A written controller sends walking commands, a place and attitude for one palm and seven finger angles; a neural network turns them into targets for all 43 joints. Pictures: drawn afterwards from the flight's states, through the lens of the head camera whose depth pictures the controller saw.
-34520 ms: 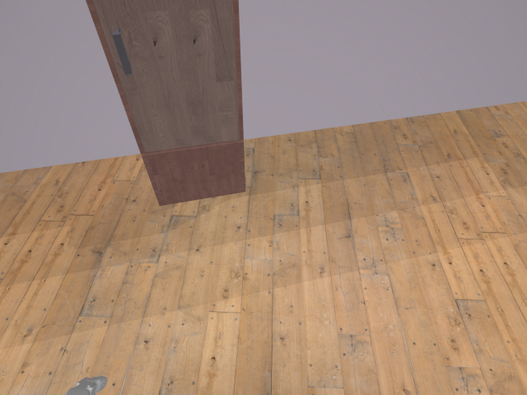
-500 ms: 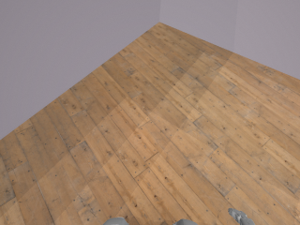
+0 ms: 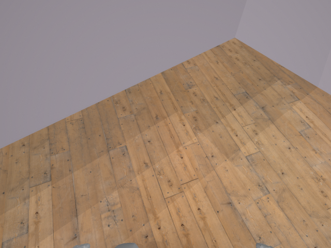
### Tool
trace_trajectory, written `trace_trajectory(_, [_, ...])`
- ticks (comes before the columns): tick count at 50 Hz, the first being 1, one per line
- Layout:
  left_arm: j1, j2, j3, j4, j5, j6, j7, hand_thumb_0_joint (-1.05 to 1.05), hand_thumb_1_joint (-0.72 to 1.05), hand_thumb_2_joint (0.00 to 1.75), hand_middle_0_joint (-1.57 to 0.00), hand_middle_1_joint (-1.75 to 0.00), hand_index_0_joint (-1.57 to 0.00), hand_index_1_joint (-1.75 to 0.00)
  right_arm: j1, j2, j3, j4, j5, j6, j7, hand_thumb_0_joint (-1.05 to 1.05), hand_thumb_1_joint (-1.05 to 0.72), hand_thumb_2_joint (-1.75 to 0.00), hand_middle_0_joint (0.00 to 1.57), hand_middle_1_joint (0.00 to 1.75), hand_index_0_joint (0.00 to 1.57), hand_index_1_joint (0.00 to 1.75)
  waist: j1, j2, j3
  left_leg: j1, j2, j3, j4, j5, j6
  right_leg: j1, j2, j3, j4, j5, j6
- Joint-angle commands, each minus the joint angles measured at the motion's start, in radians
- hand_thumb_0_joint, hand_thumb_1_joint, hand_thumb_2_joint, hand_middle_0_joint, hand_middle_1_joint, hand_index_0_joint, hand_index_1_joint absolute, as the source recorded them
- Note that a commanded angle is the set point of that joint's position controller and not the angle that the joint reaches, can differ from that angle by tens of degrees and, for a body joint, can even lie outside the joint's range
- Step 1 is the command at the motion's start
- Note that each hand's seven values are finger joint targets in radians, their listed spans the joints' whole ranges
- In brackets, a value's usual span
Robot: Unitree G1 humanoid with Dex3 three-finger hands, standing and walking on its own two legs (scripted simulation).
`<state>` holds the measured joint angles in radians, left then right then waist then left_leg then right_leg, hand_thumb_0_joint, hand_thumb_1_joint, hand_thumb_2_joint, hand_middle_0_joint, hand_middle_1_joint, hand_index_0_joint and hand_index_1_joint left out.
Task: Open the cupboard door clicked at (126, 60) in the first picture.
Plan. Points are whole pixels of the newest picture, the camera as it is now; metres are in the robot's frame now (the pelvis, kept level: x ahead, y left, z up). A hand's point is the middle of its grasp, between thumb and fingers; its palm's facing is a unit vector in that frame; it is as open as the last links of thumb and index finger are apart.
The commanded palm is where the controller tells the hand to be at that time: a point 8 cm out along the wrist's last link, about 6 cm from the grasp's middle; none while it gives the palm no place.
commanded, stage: turn to face it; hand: left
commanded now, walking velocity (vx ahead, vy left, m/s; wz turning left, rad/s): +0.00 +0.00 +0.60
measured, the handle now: out of the picture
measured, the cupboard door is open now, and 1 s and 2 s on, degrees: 40 40 40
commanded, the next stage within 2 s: none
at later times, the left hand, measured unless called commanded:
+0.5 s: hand out of the picture +0.03 +0.18 -0.15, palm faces +0.29 -0.91 -0.28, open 7.4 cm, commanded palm none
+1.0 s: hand out of the picture +0.01 +0.21 -0.15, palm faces +0.56 -0.77 -0.30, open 7.4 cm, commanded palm none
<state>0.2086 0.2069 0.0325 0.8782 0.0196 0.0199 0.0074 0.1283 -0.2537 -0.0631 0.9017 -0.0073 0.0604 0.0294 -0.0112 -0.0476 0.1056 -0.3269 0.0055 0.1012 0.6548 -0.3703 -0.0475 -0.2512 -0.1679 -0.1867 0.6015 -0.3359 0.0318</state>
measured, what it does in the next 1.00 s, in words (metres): steps on the spot, turning left: left foot, then right foot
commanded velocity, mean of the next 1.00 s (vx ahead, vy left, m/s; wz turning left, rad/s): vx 0.00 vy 0.00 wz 0.60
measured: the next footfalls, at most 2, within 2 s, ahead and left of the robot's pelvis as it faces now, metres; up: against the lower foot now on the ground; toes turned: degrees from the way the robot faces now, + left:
left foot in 0.02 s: +0.05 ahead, +0.12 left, +0.00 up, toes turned +6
right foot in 0.32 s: +0.07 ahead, -0.15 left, +0.00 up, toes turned +9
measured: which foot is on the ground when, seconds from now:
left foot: up 0.00-0.00, down 0.02-0.32, up 0.34-0.62, down 0.64-0.98, up 1.00-1.00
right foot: down 0.00-0.02, up 0.04-0.30, down 0.32-0.64, up 0.66-0.96, down 0.98-1.00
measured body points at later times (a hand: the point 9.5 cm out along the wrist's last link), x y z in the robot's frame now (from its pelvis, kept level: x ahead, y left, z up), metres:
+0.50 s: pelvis +0.01 -0.03 +0.01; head +0.06 -0.03 +0.45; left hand +0.01 +0.23 -0.13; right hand +0.17 -0.27 -0.14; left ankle -0.03 +0.09 -0.66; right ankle +0.03 -0.15 -0.73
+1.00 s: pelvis +0.03 -0.04 -0.01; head +0.08 -0.02 +0.44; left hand -0.02 +0.25 -0.13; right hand +0.24 -0.21 -0.15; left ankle -0.02 +0.09 -0.73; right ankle +0.11 -0.15 -0.74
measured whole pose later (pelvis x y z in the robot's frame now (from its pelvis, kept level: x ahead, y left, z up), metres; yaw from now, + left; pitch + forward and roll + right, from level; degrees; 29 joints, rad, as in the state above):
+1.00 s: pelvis +0.03 -0.04 -0.01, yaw +35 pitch +2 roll +1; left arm 0.13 0.26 0.06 0.84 0.01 0.03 0.01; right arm 0.17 -0.23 -0.06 0.91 -0.01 0.06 0.00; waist -0.01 0.01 0.08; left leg -0.39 -0.05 -0.11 0.65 -0.32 -0.02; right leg -0.30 -0.05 -0.01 0.57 -0.32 0.04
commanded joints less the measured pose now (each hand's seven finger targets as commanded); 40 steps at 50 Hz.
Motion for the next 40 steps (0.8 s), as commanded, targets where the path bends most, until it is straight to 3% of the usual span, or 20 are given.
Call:
trace_trajectory(1, [-0.029, 0.119, 0.05, -0.115, -0.015, -0.006, 0.003, 0.0, 0.9, 0.9, -0.2, -0.3, -0.2, -0.3, 0.169, -0.258, -0.069, -0.055, -0.017, -0.04, -0.014, 0.0, -0.9, -0.9, 0.2, 0.3, 0.2, 0.3, -0.085, 0.376, -0.217, 0.36, 0.395, -0.528, -0.288, 0.668, 0.219, -0.336, 0.04, 0.016, 0.397, -0.305, 0.083])
trace_trajectory(2, [-0.108, 0.145, 0.046, -0.134, -0.006, 0.007, 0.011, 0.0, 0.9, 0.9, -0.2, -0.3, -0.2, -0.3, 0.217, -0.277, -0.07, -0.026, -0.019, -0.032, -0.026, 0.0, -0.9, -0.9, 0.2, 0.3, 0.2, 0.3, -0.104, 0.279, -0.213, 0.313, 0.432, -0.546, -0.279, 0.697, 0.298, -0.357, 0.047, 0.151, 0.524, -0.335, 0.06])
trace_trajectory(3, [-0.093, 0.14, 0.051, -0.147, -0.007, 0.006, 0.009, 0.0, 0.9, 0.9, -0.2, -0.3, -0.2, -0.3, 0.166, -0.277, -0.065, -0.047, -0.023, -0.034, -0.03, 0.0, -0.9, -0.9, 0.2, 0.3, 0.2, 0.3, -0.068, 0.214, -0.185, 0.218, 0.413, -0.493, -0.298, 0.46, 0.3, -0.336, 0.034, 0.178, 0.55, -0.268, 0.05])
trace_trajectory(6, [-0.082, 0.137, 0.058, -0.086, -0.003, 0.015, 0.001, 0.0, 0.9, 0.9, -0.2, -0.3, -0.2, -0.3, 0.042, -0.194, -0.044, -0.073, -0.019, -0.043, -0.045, 0.0, -0.9, -0.9, 0.2, 0.3, 0.2, 0.3, -0.02, 0.262, -0.134, 0.124, 0.247, -0.379, -0.301, 0.386, 0.205, -0.3, 0.061, 0.188, 0.518, -0.127, 0.051])
trace_trajectory(11, [-0.054, 0.114, 0.05, -0.075, -0.01, 0.013, -0.001, 0.0, 0.9, 0.9, -0.2, -0.3, -0.2, -0.3, 0.026, -0.205, -0.051, -0.075, -0.024, -0.036, -0.043, 0.0, -0.9, -0.9, 0.2, 0.3, 0.2, 0.3, -0.007, 0.19, -0.16, 0.078, 0.209, -0.391, -0.284, 0.3, 0.197, -0.128, 0.123, 0.155, 0.22, -0.135, 0.04])
trace_trajectory(14, [0.06, 0.136, 0.06, -0.047, -0.01, 0.001, 0.004, 0.0, 0.9, 0.9, -0.2, -0.3, -0.2, -0.3, -0.036, -0.192, -0.054, -0.091, -0.012, -0.025, -0.039, 0.0, -0.9, -0.9, 0.2, 0.3, 0.2, 0.3, 0.052, 0.161, -0.15, -0.079, 0.145, -0.378, -0.204, 0.194, 0.145, 0.104, 0.151, 0.14, -0.081, 0.036, 0.029])
trace_trajectory(15, [0.101, 0.192, 0.073, -0.043, 0.0, -0.009, 0.012, 0.0, 0.9, 0.9, -0.2, -0.3, -0.2, -0.3, -0.043, -0.137, -0.05, -0.104, -0.003, -0.022, -0.034, 0.0, -0.9, -0.9, 0.2, 0.3, 0.2, 0.3, 0.074, -0.003, -0.155, -0.205, 0.05, -0.303, -0.058, 0.062, 0.085, 0.213, 0.015, 0.286, -0.282, -0.03, -0.01])
trace_trajectory(16, [0.102, 0.284, 0.09, -0.05, 0.013, -0.015, 0.02, 0.0, 0.9, 0.9, -0.2, -0.3, -0.2, -0.3, -0.05, -0.073, -0.039, -0.13, 0.0, -0.024, -0.028, 0.0, -0.9, -0.9, 0.2, 0.3, 0.2, 0.3, 0.086, -0.294, -0.129, -0.33, -0.087, -0.117, 0.208, -0.177, 0.004, 0.214, -0.261, 0.581, -0.4, -0.04, -0.123])
trace_trajectory(17, [0.072, 0.278, 0.079, -0.063, 0.004, -0.016, 0.025, 0.0, 0.9, 0.9, -0.2, -0.3, -0.2, -0.3, -0.066, -0.122, -0.045, -0.128, -0.007, -0.024, -0.022, 0.0, -0.9, -0.9, 0.2, 0.3, 0.2, 0.3, 0.076, -0.249, -0.118, -0.291, -0.021, -0.16, 0.429, -0.233, 0.017, 0.092, -0.324, 0.58, -0.392, 0.046, -0.19])
trace_trajectory(18, [0.001, 0.232, 0.067, -0.08, 0.003, -0.018, 0.023, 0.0, 0.9, 0.9, -0.2, -0.3, -0.2, -0.3, -0.023, -0.111, -0.043, -0.116, -0.011, -0.021, -0.014, 0.0, -0.9, -0.9, 0.2, 0.3, 0.2, 0.3, 0.026, -0.184, -0.102, -0.273, -0.002, -0.175, 0.517, -0.161, 0.019, 0.034, -0.265, 0.47, -0.372, 0.043, -0.192])
trace_trajectory(20, [-0.047, 0.177, 0.054, -0.092, 0.001, -0.018, 0.028, 0.0, 0.9, 0.9, -0.2, -0.3, -0.2, -0.3, -0.025, -0.093, -0.043, -0.078, -0.012, -0.007, -0.008, 0.0, -0.9, -0.9, 0.2, 0.3, 0.2, 0.3, -0.002, -0.194, -0.087, -0.269, 0.026, -0.13, 0.552, -0.105, -0.006, 0.065, -0.172, 0.309, -0.287, 0.313, -0.155])
trace_trajectory(22, [-0.009, 0.169, 0.051, -0.079, 0.002, -0.026, 0.025, 0.0, 0.9, 0.9, -0.2, -0.3, -0.2, -0.3, -0.044, -0.061, -0.029, -0.086, -0.007, -0.008, -0.002, 0.0, -0.9, -0.9, 0.2, 0.3, 0.2, 0.3, 0.015, -0.205, -0.108, -0.248, 0.018, -0.075, 0.412, -0.101, -0.023, 0.154, -0.139, 0.193, -0.23, 0.559, -0.138])
trace_trajectory(26, [0.075, 0.222, 0.069, -0.048, 0.009, -0.025, 0.024, 0.0, 0.9, 0.9, -0.2, -0.3, -0.2, -0.3, -0.104, -0.027, -0.01, -0.097, 0.0, -0.02, 0.004, 0.0, -0.9, -0.9, 0.2, 0.3, 0.2, 0.3, 0.063, -0.144, -0.143, -0.14, -0.006, 0.004, 0.116, -0.088, -0.016, 0.233, -0.169, 0.156, -0.142, 0.688, -0.132])
trace_trajectory(30, [0.041, 0.234, 0.076, -0.043, -0.005, -0.02, 0.012, 0.0, 0.9, 0.9, -0.2, -0.3, -0.2, -0.3, 0.008, -0.072, -0.02, -0.073, -0.003, -0.03, -0.001, 0.0, -0.9, -0.9, 0.2, 0.3, 0.2, 0.3, -0.004, -0.118, -0.174, 0.126, -0.021, 0.01, -0.168, 0.153, 0.015, 0.1, -0.151, 0.078, 0.017, 0.582, -0.049])
trace_trajectory(31, [0.023, 0.202, 0.073, -0.064, -0.011, -0.015, 0.008, 0.0, 0.9, 0.9, -0.2, -0.3, -0.2, -0.3, 0.083, -0.149, -0.039, -0.06, -0.009, -0.038, -0.007, 0.0, -0.9, -0.9, 0.2, 0.3, 0.2, 0.3, -0.047, 0.055, -0.224, 0.292, 0.109, -0.154, -0.222, 0.34, 0.07, -0.061, -0.101, 0.028, 0.187, 0.369, 0.007])
trace_trajectory(32, [-0.014, 0.126, 0.05, -0.108, -0.017, -0.01, 0.002, 0.0, 0.9, 0.9, -0.2, -0.3, -0.2, -0.3, 0.158, -0.259, -0.069, -0.054, -0.016, -0.041, -0.016, 0.0, -0.9, -0.9, 0.2, 0.3, 0.2, 0.3, -0.091, 0.358, -0.24, 0.394, 0.386, -0.532, -0.269, 0.706, 0.232, -0.325, 0.044, 0.016, 0.426, -0.292, 0.082])
trace_trajectory(33, [-0.082, 0.145, 0.047, -0.127, -0.007, 0.004, 0.011, 0.0, 0.9, 0.9, -0.2, -0.3, -0.2, -0.3, 0.206, -0.28, -0.071, -0.027, -0.015, -0.032, -0.027, 0.0, -0.9, -0.9, 0.2, 0.3, 0.2, 0.3, -0.104, 0.283, -0.243, 0.355, 0.425, -0.547, -0.258, 0.76, 0.306, -0.348, 0.049, 0.152, 0.54, -0.348, 0.06])
trace_trajectory(34, [-0.096, 0.14, 0.048, -0.148, -0.006, 0.005, 0.011, 0.0, 0.9, 0.9, -0.2, -0.3, -0.2, -0.3, 0.17, -0.269, -0.064, -0.046, -0.02, -0.034, -0.031, 0.0, -0.9, -0.9, 0.2, 0.3, 0.2, 0.3, -0.081, 0.18, -0.182, 0.26, 0.416, -0.51, -0.272, 0.569, 0.304, -0.346, 0.033, 0.174, 0.569, -0.282, 0.054])
trace_trajectory(36, [-0.093, 0.138, 0.056, -0.091, -0.003, 0.009, 0.01, 0.0, 0.9, 0.9, -0.2, -0.3, -0.2, -0.3, 0.071, -0.203, -0.049, -0.062, -0.019, -0.043, -0.047, 0.0, -0.9, -0.9, 0.2, 0.3, 0.2, 0.3, -0.04, 0.274, -0.166, 0.197, 0.281, -0.437, -0.275, 0.529, 0.243, -0.331, 0.047, 0.2, 0.562, -0.181, 0.054])
trace_trajectory(40, [-0.065, 0.124, 0.053, -0.073, -0.006, 0.016, -0.001, 0.0, 0.9, 0.9, -0.2, -0.3, -0.2, -0.3, 0.038, -0.196, -0.045, -0.071, -0.018, -0.045, -0.05, 0.0, -0.9, -0.9, 0.2, 0.3, 0.2, 0.3, -0.012, 0.176, -0.176, 0.162, 0.218, -0.382, -0.287, 0.428, 0.209, -0.244, 0.09, 0.186, 0.426, -0.121, 0.053])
